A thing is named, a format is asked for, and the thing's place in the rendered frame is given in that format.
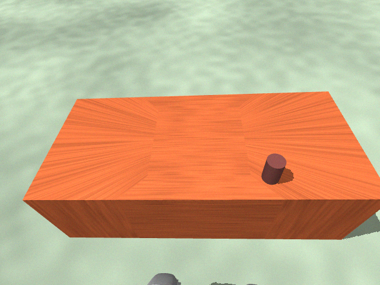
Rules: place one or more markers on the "can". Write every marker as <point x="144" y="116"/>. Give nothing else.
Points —
<point x="273" y="169"/>

